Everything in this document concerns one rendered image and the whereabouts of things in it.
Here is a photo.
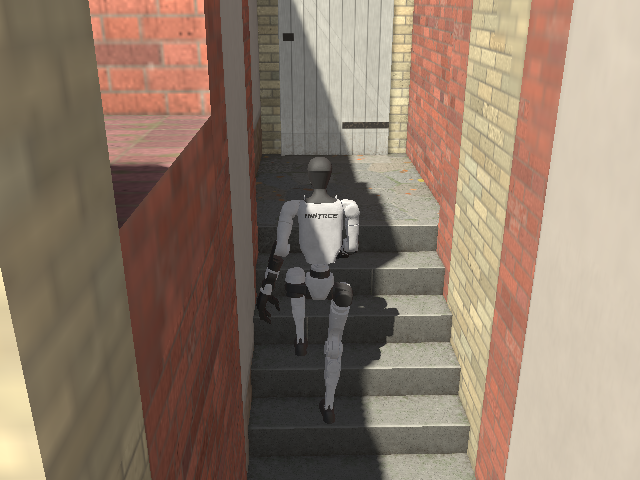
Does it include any right robot hand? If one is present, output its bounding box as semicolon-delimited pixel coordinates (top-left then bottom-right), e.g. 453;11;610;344
336;241;349;259

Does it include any robot right forearm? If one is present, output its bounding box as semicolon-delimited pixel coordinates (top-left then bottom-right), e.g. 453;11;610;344
340;241;359;255

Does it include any right robot upper arm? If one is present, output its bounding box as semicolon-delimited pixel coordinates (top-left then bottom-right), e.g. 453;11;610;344
340;199;360;252

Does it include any left robot thigh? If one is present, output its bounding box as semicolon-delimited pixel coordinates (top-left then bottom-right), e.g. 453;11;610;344
285;267;306;298

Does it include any robot torso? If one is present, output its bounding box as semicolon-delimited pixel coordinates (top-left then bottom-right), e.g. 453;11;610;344
297;195;343;300

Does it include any left robot upper arm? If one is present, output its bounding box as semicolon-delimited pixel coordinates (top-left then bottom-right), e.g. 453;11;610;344
274;200;300;257

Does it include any robot left forearm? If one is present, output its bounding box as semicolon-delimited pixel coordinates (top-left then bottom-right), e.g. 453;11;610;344
260;241;284;295

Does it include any left robot hand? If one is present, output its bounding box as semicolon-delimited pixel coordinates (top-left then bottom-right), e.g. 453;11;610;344
256;292;280;324

